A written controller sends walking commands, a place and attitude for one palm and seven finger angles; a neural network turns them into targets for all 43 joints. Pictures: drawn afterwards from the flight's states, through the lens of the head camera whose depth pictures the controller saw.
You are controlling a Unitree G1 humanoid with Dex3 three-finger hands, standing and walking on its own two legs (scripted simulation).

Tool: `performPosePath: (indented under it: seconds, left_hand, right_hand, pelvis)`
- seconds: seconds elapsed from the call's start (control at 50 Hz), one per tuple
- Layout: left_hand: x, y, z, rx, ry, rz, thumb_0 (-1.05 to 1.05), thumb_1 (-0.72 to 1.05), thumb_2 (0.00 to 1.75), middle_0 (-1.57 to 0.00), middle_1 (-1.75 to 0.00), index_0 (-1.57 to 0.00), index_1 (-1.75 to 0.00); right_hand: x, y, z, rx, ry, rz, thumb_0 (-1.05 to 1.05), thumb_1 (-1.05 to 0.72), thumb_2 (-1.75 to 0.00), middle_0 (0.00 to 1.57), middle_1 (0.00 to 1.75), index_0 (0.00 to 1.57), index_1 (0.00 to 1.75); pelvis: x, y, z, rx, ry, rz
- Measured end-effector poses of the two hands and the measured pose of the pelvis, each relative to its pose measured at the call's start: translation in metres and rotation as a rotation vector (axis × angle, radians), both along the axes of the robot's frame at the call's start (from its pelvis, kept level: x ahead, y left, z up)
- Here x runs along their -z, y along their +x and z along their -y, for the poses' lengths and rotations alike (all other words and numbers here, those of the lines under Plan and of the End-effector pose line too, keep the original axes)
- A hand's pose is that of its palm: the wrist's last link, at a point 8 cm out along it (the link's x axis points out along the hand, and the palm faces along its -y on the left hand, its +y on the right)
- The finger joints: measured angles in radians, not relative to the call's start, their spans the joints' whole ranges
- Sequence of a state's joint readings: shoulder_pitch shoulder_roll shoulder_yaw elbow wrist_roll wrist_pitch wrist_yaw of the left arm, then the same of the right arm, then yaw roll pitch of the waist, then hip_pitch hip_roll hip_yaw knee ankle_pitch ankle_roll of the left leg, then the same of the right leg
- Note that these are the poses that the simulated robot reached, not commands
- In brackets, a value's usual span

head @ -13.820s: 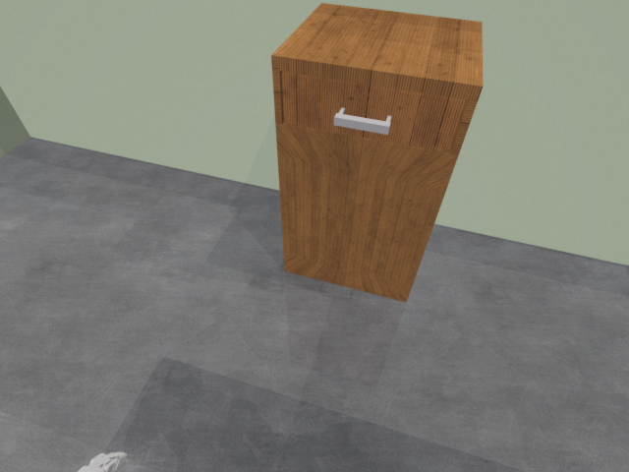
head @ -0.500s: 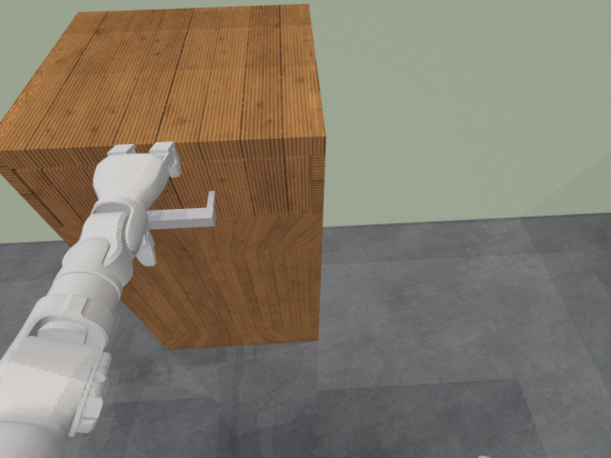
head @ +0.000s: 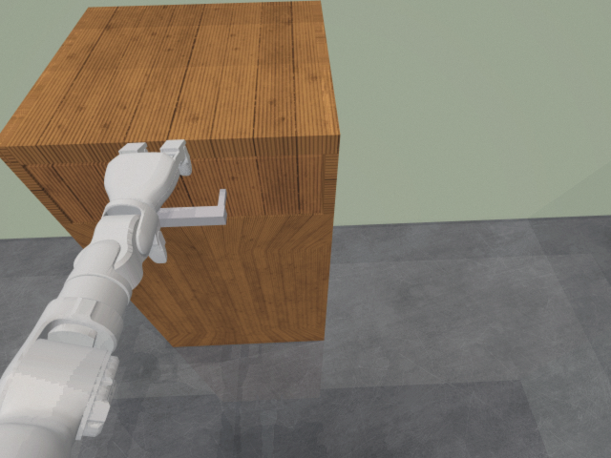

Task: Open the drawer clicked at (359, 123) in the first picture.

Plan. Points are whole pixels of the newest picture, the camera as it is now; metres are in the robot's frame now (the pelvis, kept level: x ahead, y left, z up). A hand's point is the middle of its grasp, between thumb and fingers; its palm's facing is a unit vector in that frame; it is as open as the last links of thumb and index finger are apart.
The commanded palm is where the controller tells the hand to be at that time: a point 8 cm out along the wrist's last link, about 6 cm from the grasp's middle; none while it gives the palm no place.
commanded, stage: move the hooked fingers above the handle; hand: left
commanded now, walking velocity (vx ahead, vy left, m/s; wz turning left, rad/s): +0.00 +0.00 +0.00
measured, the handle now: (184, 206) +0.50 +0.20 +0.01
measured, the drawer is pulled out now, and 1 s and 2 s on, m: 0.00 0.00 0.00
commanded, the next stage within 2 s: none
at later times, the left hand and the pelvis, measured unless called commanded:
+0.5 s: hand (159, 204) +0.45 +0.22 +0.06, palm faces +0.03 -0.04 -1.00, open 13.7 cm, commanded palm +0.43 +0.22 +0.12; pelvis +0.00 +0.00 +0.00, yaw +1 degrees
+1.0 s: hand (148, 213) +0.44 +0.23 +0.06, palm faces -0.05 -0.01 -1.00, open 13.8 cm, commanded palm +0.42 +0.23 +0.12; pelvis +0.00 -0.01 +0.00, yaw +0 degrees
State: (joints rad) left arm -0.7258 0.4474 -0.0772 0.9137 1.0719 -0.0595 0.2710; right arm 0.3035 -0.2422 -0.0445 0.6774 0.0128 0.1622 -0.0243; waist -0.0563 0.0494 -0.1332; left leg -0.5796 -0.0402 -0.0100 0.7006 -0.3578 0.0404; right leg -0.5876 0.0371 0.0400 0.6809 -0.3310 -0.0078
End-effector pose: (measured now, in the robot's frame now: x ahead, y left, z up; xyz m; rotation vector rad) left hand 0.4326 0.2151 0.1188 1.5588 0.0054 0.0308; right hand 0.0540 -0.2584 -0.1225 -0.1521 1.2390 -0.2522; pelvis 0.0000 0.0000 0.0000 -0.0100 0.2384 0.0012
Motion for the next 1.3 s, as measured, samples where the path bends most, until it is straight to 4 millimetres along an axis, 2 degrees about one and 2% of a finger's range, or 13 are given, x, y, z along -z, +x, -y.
performPosePath:
  seconds: [0.12,0.24,0.32,0.42,0.52,0.68,0.78,0.94,1.06,1.16,1.3]
  left_hand:
    - [0.001,-0.005,-0.011,-0.053,-0.003,-0.068,0.0,-0.49,0.3,-0.35,-1.22,-0.34,-1.23]
    - [0.012,-0.013,-0.026,-0.03,0.018,-0.117,0.0,-0.49,0.3,-0.33,-1.21,-0.32,-1.21]
    - [0.013,-0.013,-0.02,0.041,0.008,-0.087,-0.01,-0.49,0.3,-0.32,-1.2,-0.32,-1.2]
    - [0.008,-0.003,-0.006,0.079,-0.023,-0.011,-0.01,-0.49,0.3,-0.35,-1.22,-0.32,-1.2]
    - [0.006,-0.001,-0.002,0.037,-0.022,0.016,0.0,-0.48,0.3,-0.4,-1.26,-0.35,-1.23]
    - [-0.001,0.0,0.003,-0.012,0.023,-0.03,0.0,-0.49,0.3,-0.38,-1.23,-0.36,-1.25]
    - [-0.002,0.0,0.001,-0.025,0.009,-0.07,0.0,-0.49,0.3,-0.35,-1.21,-0.35,-1.23]
    - [0.004,-0.008,-0.014,-0.012,0.006,-0.083,0.0,-0.48,0.3,-0.32,-1.2,-0.32,-1.2]
    - [0.008,-0.012,-0.012,0.024,-0.011,-0.054,0.0,-0.49,0.3,-0.32,-1.2,-0.32,-1.2]
    - [0.005,-0.006,-0.01,0.024,-0.01,-0.017,0.0,-0.49,0.3,-0.32,-1.2,-0.32,-1.2]
    - [0.0,-0.002,-0.007,-0.008,-0.006,-0.022,0.0,-0.49,0.3,-0.34,-1.23,-0.34,-1.22]
  right_hand:
    - [-0.005,0.002,-0.004,0.018,0.007,0.046,0.01,-0.9,-0.9,0.2,0.3,0.2,0.3]
    - [-0.01,-0.001,0.006,-0.004,-0.04,0.035,0.01,-0.9,-0.89,0.2,0.3,0.2,0.3]
    - [-0.01,-0.003,0.014,-0.019,-0.074,0.003,0.01,-0.9,-0.9,0.2,0.3,0.2,0.3]
    - [-0.008,-0.005,0.019,-0.02,-0.084,-0.021,0.01,-0.9,-0.9,0.2,0.3,0.2,0.3]
    - [-0.002,-0.003,0.013,-0.02,-0.046,-0.024,0.01,-0.9,-0.9,0.2,0.3,0.2,0.3]
    - [-0.001,0.003,0.001,0.001,0.004,0.023,0.01,-0.9,-0.9,0.2,0.3,0.2,0.3]
    - [-0.004,0.003,0.003,0.01,-0.003,0.045,0.01,-0.9,-0.89,0.2,0.3,0.2,0.3]
    - [-0.008,-0.004,0.021,0.007,-0.054,0.019,0.01,-0.9,-0.9,0.2,0.3,0.2,0.3]
    - [-0.009,-0.002,0.029,-0.002,-0.076,-0.008,0.01,-0.9,-0.9,0.2,0.3,0.2,0.3]
    - [-0.009,0.006,0.026,-0.001,-0.069,0.003,0.01,-0.9,-0.9,0.2,0.3,0.2,0.3]
    - [-0.004,0.018,0.011,-0.014,-0.021,0.025,0.01,-0.9,-0.9,0.2,0.3,0.2,0.3]
  pelvis:
    - [-0.003,-0.003,0.002,0.014,0.005,0.022]
    - [-0.002,-0.006,0.003,-0.002,0.001,0.018]
    - [0.0,-0.005,0.002,-0.018,-0.004,0.005]
    - [0.003,-0.002,0.001,-0.022,-0.006,-0.01]
    - [0.003,0.001,0.0,-0.016,-0.005,-0.013]
    - [-0.001,-0.002,0.005,-0.002,0.003,0.009]
    - [-0.003,-0.004,0.009,0.004,0.008,0.02]
    - [-0.002,-0.002,0.012,0.002,0.006,0.009]
    - [-0.001,0.002,0.011,-0.009,0.002,0.004]
    - [-0.001,0.004,0.009,-0.009,0.0,0.0]
    - [-0.001,0.007,0.005,-0.007,0.0,0.004]
